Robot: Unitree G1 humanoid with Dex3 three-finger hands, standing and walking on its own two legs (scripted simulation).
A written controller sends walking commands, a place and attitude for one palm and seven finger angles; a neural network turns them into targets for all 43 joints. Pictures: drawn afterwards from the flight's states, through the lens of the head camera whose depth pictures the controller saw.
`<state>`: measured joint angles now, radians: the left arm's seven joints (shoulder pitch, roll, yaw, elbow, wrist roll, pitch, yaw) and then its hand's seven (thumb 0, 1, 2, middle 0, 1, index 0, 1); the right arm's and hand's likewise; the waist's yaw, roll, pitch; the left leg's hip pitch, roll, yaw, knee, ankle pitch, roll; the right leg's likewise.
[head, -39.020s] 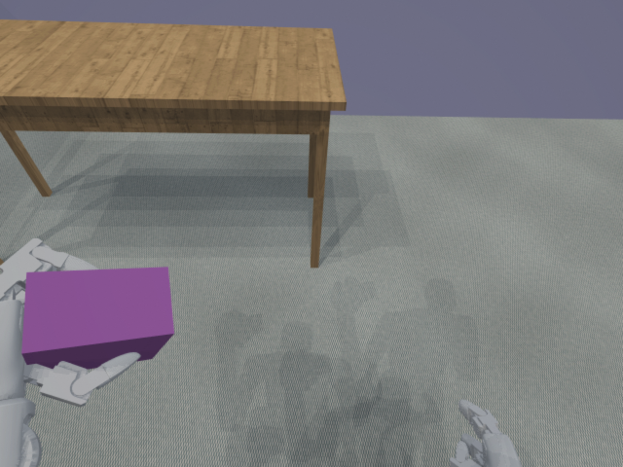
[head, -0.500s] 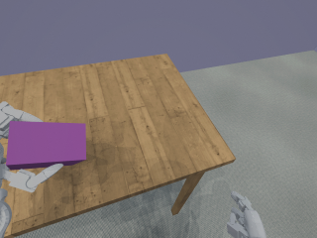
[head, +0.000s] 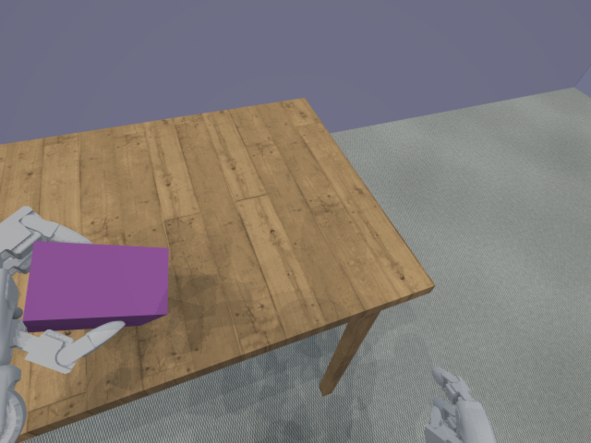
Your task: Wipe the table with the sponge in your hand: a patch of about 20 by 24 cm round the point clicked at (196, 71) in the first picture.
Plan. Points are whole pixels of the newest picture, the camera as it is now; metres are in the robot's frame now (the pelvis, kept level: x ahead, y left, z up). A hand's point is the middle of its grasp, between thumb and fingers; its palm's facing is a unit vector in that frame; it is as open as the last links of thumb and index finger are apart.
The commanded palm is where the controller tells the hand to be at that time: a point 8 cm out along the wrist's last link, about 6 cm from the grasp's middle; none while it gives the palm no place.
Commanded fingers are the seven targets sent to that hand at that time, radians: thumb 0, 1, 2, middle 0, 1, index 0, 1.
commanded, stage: look again from close up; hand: left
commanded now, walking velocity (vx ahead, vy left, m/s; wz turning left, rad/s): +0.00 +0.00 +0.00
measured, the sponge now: (115, 290) +0.23 +0.22 +0.13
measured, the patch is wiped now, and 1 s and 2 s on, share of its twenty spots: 0.00 0.00 0.00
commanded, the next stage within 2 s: turn the palm down, sponge in hand in 0.28 s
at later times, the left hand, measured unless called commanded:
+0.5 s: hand (31, 230) +0.26 +0.28 +0.19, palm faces +0.43 -0.76 -0.49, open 10.4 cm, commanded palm +0.17 +0.28 +0.18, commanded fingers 0.00 0.10 1.30 -1.20 -1.60 -1.20 -1.60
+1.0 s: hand (67, 313) +0.20 +0.24 +0.15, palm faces +0.29 -0.56 -0.77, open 10.4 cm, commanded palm +0.16 +0.25 +0.20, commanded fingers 0.00 0.10 1.30 -1.20 -1.60 -1.20 -1.60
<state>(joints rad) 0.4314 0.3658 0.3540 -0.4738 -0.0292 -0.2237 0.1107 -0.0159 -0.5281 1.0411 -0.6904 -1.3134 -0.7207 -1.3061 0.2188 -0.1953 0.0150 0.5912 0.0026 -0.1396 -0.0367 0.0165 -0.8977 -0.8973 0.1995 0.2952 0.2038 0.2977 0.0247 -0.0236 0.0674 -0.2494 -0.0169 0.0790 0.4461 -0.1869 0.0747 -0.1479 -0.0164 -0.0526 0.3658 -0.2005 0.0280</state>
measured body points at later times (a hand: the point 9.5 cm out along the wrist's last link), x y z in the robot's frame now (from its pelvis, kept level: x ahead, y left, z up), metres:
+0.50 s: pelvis +0.01 -0.01 +0.00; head +0.03 +0.01 +0.44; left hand +0.23 +0.32 +0.22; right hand +0.20 -0.22 -0.08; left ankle +0.04 +0.06 -0.74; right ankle -0.01 -0.14 -0.74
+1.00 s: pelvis -0.03 -0.08 -0.02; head -0.03 -0.12 +0.43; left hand +0.18 +0.27 +0.19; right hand +0.19 -0.29 -0.10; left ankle +0.04 +0.06 -0.74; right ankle -0.01 -0.14 -0.74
